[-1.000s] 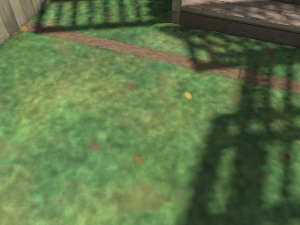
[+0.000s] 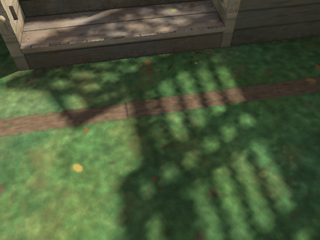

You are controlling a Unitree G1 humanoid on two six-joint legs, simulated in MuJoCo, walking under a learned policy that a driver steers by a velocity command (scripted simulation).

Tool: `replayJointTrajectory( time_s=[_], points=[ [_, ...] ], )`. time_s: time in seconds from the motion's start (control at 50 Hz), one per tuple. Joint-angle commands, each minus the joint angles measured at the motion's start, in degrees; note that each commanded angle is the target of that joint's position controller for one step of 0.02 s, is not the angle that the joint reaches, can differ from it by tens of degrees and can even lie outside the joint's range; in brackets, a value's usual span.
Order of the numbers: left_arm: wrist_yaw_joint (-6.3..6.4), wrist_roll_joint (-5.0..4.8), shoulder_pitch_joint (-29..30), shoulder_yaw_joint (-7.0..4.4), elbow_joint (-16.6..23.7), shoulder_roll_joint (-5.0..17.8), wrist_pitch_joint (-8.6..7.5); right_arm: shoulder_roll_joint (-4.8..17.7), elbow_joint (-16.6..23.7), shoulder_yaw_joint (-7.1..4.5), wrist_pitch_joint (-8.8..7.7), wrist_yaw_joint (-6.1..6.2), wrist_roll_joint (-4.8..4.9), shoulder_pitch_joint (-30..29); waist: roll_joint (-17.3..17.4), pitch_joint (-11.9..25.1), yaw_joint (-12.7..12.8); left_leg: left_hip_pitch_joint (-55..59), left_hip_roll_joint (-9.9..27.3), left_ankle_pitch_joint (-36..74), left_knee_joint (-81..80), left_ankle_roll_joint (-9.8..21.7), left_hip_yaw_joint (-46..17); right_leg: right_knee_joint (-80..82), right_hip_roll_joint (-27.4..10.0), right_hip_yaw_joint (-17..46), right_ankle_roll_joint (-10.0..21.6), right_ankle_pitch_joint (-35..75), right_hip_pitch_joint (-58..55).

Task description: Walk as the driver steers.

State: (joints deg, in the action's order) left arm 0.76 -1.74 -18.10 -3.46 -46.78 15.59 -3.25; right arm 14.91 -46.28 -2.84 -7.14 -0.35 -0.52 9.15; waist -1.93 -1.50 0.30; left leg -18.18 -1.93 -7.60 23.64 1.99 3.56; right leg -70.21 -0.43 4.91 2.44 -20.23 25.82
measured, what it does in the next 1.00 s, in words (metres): walks ahead, turning left: right foot, then left foot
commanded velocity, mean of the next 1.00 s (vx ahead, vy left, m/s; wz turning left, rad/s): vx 0.50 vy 0.00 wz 0.33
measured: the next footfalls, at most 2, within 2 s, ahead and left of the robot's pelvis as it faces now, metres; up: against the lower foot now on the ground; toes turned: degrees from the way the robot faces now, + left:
right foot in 0.34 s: +0.33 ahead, -0.16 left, +0.00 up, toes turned +3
left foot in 0.86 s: +0.55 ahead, +0.16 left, +0.00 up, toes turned +24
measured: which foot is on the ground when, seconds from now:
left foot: down 0.00-0.32, up 0.34-0.84, down 0.86-1.00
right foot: up 0.00-0.32, down 0.34-0.86, up 0.88-1.00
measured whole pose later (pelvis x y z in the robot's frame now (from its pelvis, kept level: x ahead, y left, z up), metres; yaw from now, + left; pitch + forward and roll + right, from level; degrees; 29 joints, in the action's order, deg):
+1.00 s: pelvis +0.50 +0.06 -0.01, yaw +26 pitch +2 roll +0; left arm 0.5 -0.5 -12.0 -3.2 -44.3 16.4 -7.0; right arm 16.1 -40.6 -4.3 -2.8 -2.3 0.7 12.8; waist -0.9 -3.0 0.1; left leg -21.1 -5.2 -10.3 29.6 6.0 0.8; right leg -69.8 -4.5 2.0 -0.2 -21.2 26.1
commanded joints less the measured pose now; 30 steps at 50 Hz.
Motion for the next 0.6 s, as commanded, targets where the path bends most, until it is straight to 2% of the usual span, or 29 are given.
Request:
replayJointTrajectory(
  time_s=[0.02,0.04,0.08,0.12,0.16,0.22,0.26,0.3,0.32,0.34,0.36,0.38,0.4,0.42,0.44,0.46,0.5,0.54,0.6],
  points=[
    [-0.24,0.04,-2.0,-0.46,4.3,1.1,0.0,4.5,0.5,-1.15,-0.88,-0.51,-0.06,3.2,5.6,2.6,-0.1,8.6,15.6,1.7,-15.0,10.5,-15.9,1.3,-6.2,1.9,0.1,3.1,9.3],
    [-0.19,0.29,-1.2,-0.15,4.8,0.2,0.12,5.1,-0.6,-1.34,-1.16,-0.8,0.27,4.4,5.0,1.6,0.1,7.6,15.7,3.1,-16.1,11.5,-14.8,4.1,-6.3,1.9,0.1,3.3,9.9],
    [-0.23,1.37,2.7,0.32,6.7,0.3,-0.23,7.0,-1.5,-1.75,-1.13,-0.93,0.77,5.1,4.2,0.3,0.4,7.8,16.0,6.0,-17.4,13.1,-13.7,11.1,-7.4,0.3,-0.5,6.6,12.4],
    [-0.71,1.79,7.3,0.79,8.1,0.5,-1.21,8.0,-1.5,-1.89,-0.4,-0.69,1.38,5.3,3.9,-0.2,-0.6,7.9,14.4,7.7,-17.5,12.6,-11.2,20.1,-7.3,-1.4,-1.0,12.9,11.8],
    [-1.26,1.49,11.9,1.19,9.0,0.4,-1.99,9.1,-1.8,-1.99,0.31,-0.51,1.86,6.8,4.3,-0.7,-2.1,6.5,12.5,8.6,-16.4,11.0,-8.8,28.6,-5.3,-3.3,-1.8,17.6,7.9],
    [-1.94,0.69,17.0,1.09,10.8,1.9,-2.63,10.5,-3.1,-2.1,1.12,-0.38,2.4,11.2,5.9,-0.6,-3.9,8.7,13.8,6.2,-13.8,10.0,-10.6,35.3,-3.1,-3.9,-2.6,19.0,4.5],
    [-2.25,0.42,17.6,0.47,11.6,3.8,-3.14,10.7,-3.5,-2.06,1.66,-0.18,2.61,12.0,7.2,-0.1,-3.0,11.0,15.3,3.1,-11.2,8.7,-13.3,39.2,-2.4,-3.3,-1.7,17.1,1.7],
    [-2.04,0.6,12.1,-0.78,10.1,6.0,-3.52,10.8,-3.5,-1.92,2.29,0.12,2.47,11.5,7.4,2.3,0.9,10.0,14.1,5.1,-5.0,6.6,-13.2,43.1,-0.9,-4.4,-0.2,15.3,-8.2],
    [-1.48,0.97,4.5,-2.19,8.1,8.7,-3.61,8.7,-3.3,-1.17,2.26,0.15,1.94,11.5,6.2,6.8,4.4,6.6,10.7,7.8,4.9,4.7,-10.7,43.5,-2.6,-2.9,1.6,15.0,-19.4],
    [-0.67,2.16,-6.1,-3.57,7.0,13.6,-3.36,4.0,-1.1,0.48,1.99,0.11,0.42,11.0,-2.7,16.0,8.3,-4.3,5.9,-5.5,24.8,1.8,-6.5,43.2,-15.4,9.7,5.5,14.5,-35.2],
    [-0.98,3.02,-8.4,-4.05,6.4,16.8,-2.69,-0.6,0.2,1.63,0.91,0.14,2.06,17.5,-17.9,21.1,5.0,-22.6,0.1,-26.1,41.5,0.0,-5.9,50.3,-26.0,32.9,13.3,5.1,-46.6],
    [-1.29,2.5,-7.2,-2.87,6.3,11.0,-2.94,5.9,-0.9,0.02,0.78,0.35,3.45,16.1,-10.7,17.1,5.9,-27.7,2.9,-24.0,49.6,0.1,-10.9,52.9,-24.5,34.1,13.1,-1.1,-42.3],
    [-1.46,1.75,-3.5,-1.75,6.8,7.6,-3.22,8.1,-0.1,-0.82,0.99,0.42,3.67,12.2,-7.3,10.8,5.0,-29.2,5.0,-18.4,50.4,0.6,-10.8,53.3,-22.4,24.6,10.8,1.3,-36.1],
    [-1.75,1.73,0.8,-1.0,7.0,5.4,-3.34,7.3,-0.1,-0.96,1.54,0.68,3.05,10.5,-4.2,7.8,3.1,-26.7,7.1,-13.6,48.9,0.2,-10.1,54.8,-19.4,17.6,9.3,6.3,-29.8],
    [-1.97,1.76,3.7,-0.6,6.8,3.6,-3.4,6.6,0.2,-1.22,2.18,0.72,2.37,9.4,-4.5,4.9,1.7,-25.2,8.4,-10.5,46.2,-0.2,-10.1,56.8,-17.1,12.3,8.5,10.1,-25.1],
    [-1.99,2.09,5.2,-0.52,6.4,3.0,-3.62,5.7,0.4,-1.33,2.97,0.48,2.34,9.7,-5.1,3.4,0.2,-22.5,9.4,-8.3,44.8,-0.4,-10.2,58.6,-15.7,8.0,7.7,13.2,-21.6],
    [-1.74,2.35,5.3,-1.07,5.3,3.6,-4.27,3.5,1.2,-1.14,4.07,0.06,2.41,9.1,-3.8,2.3,-0.8,-21.3,9.6,-5.3,43.8,-0.8,-9.6,60.6,-15.1,2.5,8.1,20.8,-19.1],
    [-1.16,2.46,4.3,-1.67,4.0,4.7,-4.46,2.9,2.5,-1.15,4.66,-0.08,2.13,7.4,-2.0,1.2,-1.0,-23.5,9.5,-2.1,40.9,-1.3,-10.1,61.4,-15.5,-1.4,8.5,25.1,-19.5],
    [-0.38,2.46,3.2,-2.2,2.5,6.2,-4.02,2.3,4.6,-0.92,4.76,-0.76,1.86,2.9,-1.4,-0.3,-0.1,-24.6,9.1,5.0,31.5,-1.5,-9.5,62.3,-15.1,-6.7,8.0,25.0,-20.6]
  ],
)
